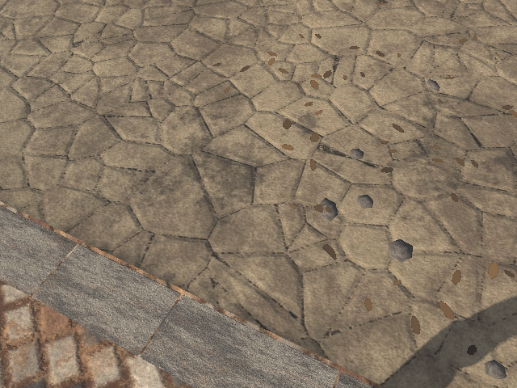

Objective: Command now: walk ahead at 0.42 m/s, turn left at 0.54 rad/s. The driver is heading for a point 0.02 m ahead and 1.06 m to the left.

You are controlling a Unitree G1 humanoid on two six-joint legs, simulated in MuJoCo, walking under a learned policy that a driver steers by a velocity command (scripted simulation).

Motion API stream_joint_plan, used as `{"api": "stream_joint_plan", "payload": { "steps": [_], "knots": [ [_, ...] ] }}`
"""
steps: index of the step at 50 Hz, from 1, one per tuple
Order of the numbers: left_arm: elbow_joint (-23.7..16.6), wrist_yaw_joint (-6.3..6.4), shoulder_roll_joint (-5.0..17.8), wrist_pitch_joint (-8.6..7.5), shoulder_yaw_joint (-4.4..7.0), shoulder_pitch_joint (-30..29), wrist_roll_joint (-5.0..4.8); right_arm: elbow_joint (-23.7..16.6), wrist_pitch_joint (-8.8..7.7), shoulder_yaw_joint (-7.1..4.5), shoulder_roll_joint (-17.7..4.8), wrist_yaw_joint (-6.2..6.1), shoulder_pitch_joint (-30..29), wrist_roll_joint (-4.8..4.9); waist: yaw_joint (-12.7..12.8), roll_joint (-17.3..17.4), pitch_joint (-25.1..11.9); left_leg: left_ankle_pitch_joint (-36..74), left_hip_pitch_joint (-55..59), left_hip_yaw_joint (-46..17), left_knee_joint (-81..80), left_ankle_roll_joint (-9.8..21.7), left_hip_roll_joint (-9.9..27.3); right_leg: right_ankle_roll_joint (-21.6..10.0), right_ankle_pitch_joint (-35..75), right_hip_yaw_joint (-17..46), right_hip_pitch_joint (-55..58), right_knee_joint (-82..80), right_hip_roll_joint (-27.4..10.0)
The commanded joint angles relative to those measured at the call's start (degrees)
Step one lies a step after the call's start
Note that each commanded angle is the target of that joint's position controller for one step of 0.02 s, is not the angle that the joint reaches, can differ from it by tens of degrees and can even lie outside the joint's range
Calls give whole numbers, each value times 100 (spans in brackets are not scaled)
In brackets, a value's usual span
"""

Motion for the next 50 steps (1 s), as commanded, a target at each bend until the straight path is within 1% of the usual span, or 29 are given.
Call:
{"api": "stream_joint_plan", "payload": {
  "steps": [1, 2, 3, 4, 5, 6, 7, 8, 9, 10, 11, 12, 13, 15, 18, 21, 23, 24, 25, 26, 27, 28, 29, 30, 31, 34, 39, 44, 50],
  "knots": [
    [-218, -8, 1131, -27, 309, -127, -112, -718, -131, 32, -151, 117, -1021, 21, 47, -800, 698, -183, 59, 339, -737, 200, -61, -939, 1659, 432, -252, -543, -1329],
    [-168, -17, 1179, 11, 324, -123, -151, -740, -137, 10, -189, 131, -997, -3, -31, -826, 659, -374, 378, 461, -933, 304, -196, -904, 2542, 361, -216, -310, -1357],
    [-133, -14, 1271, 43, 348, -153, -190, -723, -147, -55, -304, 135, -792, -42, -216, -905, 453, -546, 895, 580, -1118, 438, -401, -833, 3938, 241, -151, 165, -1337],
    [-125, 0, 1294, 58, 347, -219, -239, -554, -157, -167, -490, 125, -178, -79, -591, -872, 23, -227, 1797, 685, -1533, 606, -646, -695, 5019, 62, -161, 953, -1214],
    [-134, 4, 1171, 29, 292, -186, -241, -283, -146, -317, -765, 58, 668, -86, -1013, -698, -500, 593, 3167, 677, -1930, 786, -824, -482, 5135, -156, -617, 2008, -973],
    [-304, -16, 856, -41, 156, -141, -15, -130, -78, -420, -1177, -84, 1444, -104, -1284, -28, -1202, 2231, 5036, -488, -1657, 1097, 96, -166, 2648, -149, -2081, 3667, -691],
    [-488, -114, 239, -136, -120, 587, 172, -262, -93, -388, -1743, -152, 1149, -178, -629, 1433, -2292, 3468, 6512, -3254, -1651, 2406, 2051, 198, -2292, 362, -3828, 5734, 150],
    [-247, -128, 852, -168, 38, 197, -50, -271, -86, -289, -1226, -146, 1348, -167, -1144, 540, -2842, 3174, 6006, -3196, -2049, 2420, 1976, 192, -2074, 1288, -3637, 6213, 57],
    [-405, -118, 967, -144, 81, -338, -222, -140, -120, -188, -992, -114, 1035, -144, -1067, 550, -1912, 3379, 5434, -2177, -2067, 2157, 1630, 114, -1728, 1174, -4040, 6168, -167],
    [-402, -45, 853, -127, 51, -504, -146, -68, -157, -127, -776, -107, 706, -60, -880, 226, -1313, 3088, 4664, -1659, -2174, 1854, 1259, 70, -1304, 1098, -4063, 5707, -345],
    [-357, 25, 855, -76, 69, -573, -41, -70, -171, -72, -621, -111, 362, -50, -710, 175, -936, 2911, 3929, -1376, -2374, 1707, 1071, 89, -985, 1093, -3817, 5376, -433],
    [-314, 44, 856, 16, 89, -424, -30, -73, -181, -49, -591, -106, 125, -120, -483, 279, -771, 2985, 3227, -1099, -2610, 1655, 944, 99, -732, 1121, -3267, 5236, -463],
    [-239, 61, 761, 101, 87, -230, -22, -40, -214, -48, -575, -101, -36, -190, -323, 292, -754, 3050, 2761, -930, -2774, 1679, 896, 134, -512, 1079, -2852, 5140, -400],
    [-173, 103, 581, 210, 67, -45, 7, 77, -307, -24, -505, -101, -267, -228, -145, 284, -692, 3139, 2301, -598, -2943, 1723, 799, 205, -183, 1063, -2489, 4631, -337],
    [-268, 127, 389, 270, 4, -440, 68, 306, -313, 6, -458, -157, -368, -230, -210, 348, -574, 2700, 2181, -369, -3008, 1586, 651, 193, 375, 1107, -2266, 3476, -335],
    [-338, 102, 432, 321, -3, -843, 25, 538, -241, 18, -502, -183, -242, -262, -394, 323, -474, 1769, 2243, -515, -3095, 1534, 687, 147, 695, 1125, -2020, 2687, -278],
    [-377, 89, 494, 349, 19, -997, 23, 688, -192, 49, -476, -163, -178, -241, -442, 307, -357, 1101, 2284, -695, -3037, 1491, 725, 78, 576, 1134, -1845, 2267, -214],
    [-378, 80, 487, 353, 24, -995, 44, 741, -170, 76, -435, -153, -204, -208, -394, 274, -310, 714, 2274, -748, -2943, 1418, 687, 16, 603, 1099, -1657, 1932, -163],
    [-349, 68, 446, 341, 15, -922, 89, 782, -151, 118, -355, -147, -257, -160, -284, 195, -279, 208, 2191, -733, -2801, 1252, 550, -67, 968, 1028, -1290, 1376, -103],
    [-363, 66, 521, 326, 20, -948, 151, 876, -153, 173, -213, -145, -73, -157, -295, 18, -228, -237, 2097, -693, -2646, 968, 321, -150, 1727, 1180, -948, 911, -220],
    [-443, 90, 783, 314, 57, -1009, 158, 947, -168, 201, -144, -151, 229, -248, -509, -369, -280, -828, 1959, -547, -2366, 689, -22, -277, 2731, 1541, -616, 889, -600],
    [-430, 96, 1001, 322, 109, -1259, 98, 1068, -175, 173, -146, -160, 714, -229, -888, -1037, -319, -1231, 1879, -272, -2421, 499, -370, -539, 2436, 1586, -641, 1072, -725],
    [-409, 42, 653, 324, 69, -1371, 59, 1094, -129, 192, -187, -200, 426, -230, -671, -1052, -304, -1049, 2384, -115, -2424, 363, -403, -537, 1447, 1527, -1159, 957, -529],
    [-420, 1, 430, 310, 3, -1373, 86, 1100, -75, 139, -382, -231, 156, -192, -513, -730, -147, -933, 2415, -147, -2352, 372, -373, -412, 1241, 1404, -1318, 895, -358],
    [-370, -11, 413, 286, -10, -1375, 111, 1114, -28, 142, -311, -265, 60, -168, -511, -680, -154, -715, 2456, -169, -2327, 418, -328, -305, 1440, 1313, -1282, 958, -281],
    [-237, -12, 440, 199, -7, -1270, 62, 1263, 50, 127, -321, -293, 129, -179, -487, -584, -236, -115, 2633, -230, -2284, 436, -265, -271, 1993, 1210, -1097, 1090, -213],
    [-41, 30, 440, 211, -6, -1302, 39, 1586, 83, 102, -295, -323, 140, -122, -478, -309, -292, 515, 2888, -213, -2205, 403, -243, -310, 2345, 1141, -972, 1158, -157],
    [185, 42, 419, 242, -6, -1371, 29, 1886, 134, 89, -295, -359, 126, -116, -499, -175, -200, 579, 2996, -203, -2248, 378, -228, -318, 2248, 1081, -964, 1106, -92],
    [476, 70, 391, 284, -8, -1407, 28, 2190, 130, 99, -319, -392, 105, -118, -508, -159, -78, 417, 2986, -184, -2332, 362, -218, -296, 2027, 1022, -943, 1017, -23]
  ]
}}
